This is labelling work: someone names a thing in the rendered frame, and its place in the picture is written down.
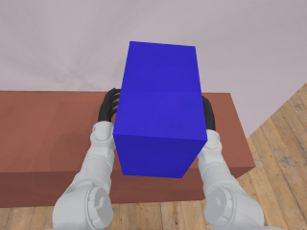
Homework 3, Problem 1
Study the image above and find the carton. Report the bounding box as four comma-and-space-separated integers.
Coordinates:
112, 41, 208, 178

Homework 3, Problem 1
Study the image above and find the right robot hand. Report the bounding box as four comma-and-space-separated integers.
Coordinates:
201, 96, 216, 131

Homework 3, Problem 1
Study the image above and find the left robot hand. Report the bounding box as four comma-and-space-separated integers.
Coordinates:
97, 87, 121, 123

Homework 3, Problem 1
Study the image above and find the pedestal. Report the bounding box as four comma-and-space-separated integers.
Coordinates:
0, 90, 256, 208

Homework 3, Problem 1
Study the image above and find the robot right forearm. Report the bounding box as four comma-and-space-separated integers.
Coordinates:
198, 129, 251, 201

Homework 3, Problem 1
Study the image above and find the right robot upper arm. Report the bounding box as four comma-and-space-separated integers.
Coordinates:
203, 187, 285, 230

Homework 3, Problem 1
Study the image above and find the robot left forearm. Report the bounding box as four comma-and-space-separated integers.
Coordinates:
52, 121, 116, 227

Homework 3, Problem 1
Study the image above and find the left robot upper arm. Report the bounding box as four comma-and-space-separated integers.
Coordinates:
45, 185, 114, 230

